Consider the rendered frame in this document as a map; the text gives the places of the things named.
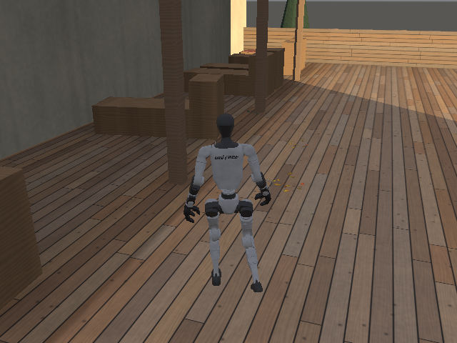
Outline robot right foot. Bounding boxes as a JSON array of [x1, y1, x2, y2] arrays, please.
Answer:
[[251, 280, 263, 292]]

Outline robot right upper arm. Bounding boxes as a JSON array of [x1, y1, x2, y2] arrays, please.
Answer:
[[241, 144, 263, 182]]

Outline humanoid robot head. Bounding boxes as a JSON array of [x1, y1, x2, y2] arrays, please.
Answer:
[[214, 114, 238, 149]]

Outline right robot hand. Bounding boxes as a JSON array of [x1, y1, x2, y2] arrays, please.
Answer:
[[254, 192, 271, 206]]

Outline robot left forearm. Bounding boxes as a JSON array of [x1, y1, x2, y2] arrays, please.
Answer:
[[186, 175, 200, 207]]

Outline left robot hand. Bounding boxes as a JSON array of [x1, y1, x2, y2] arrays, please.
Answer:
[[184, 205, 200, 223]]

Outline robot right forearm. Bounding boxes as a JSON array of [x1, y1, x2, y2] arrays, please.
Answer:
[[256, 172, 270, 196]]

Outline robot left upper arm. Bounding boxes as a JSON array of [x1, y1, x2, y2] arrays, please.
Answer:
[[193, 145, 211, 186]]

